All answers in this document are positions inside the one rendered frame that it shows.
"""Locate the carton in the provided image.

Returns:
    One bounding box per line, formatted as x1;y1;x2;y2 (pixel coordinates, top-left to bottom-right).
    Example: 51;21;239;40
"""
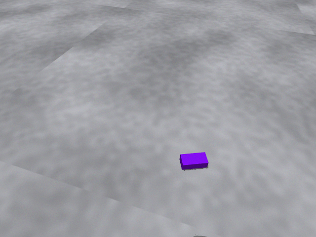
180;152;208;170

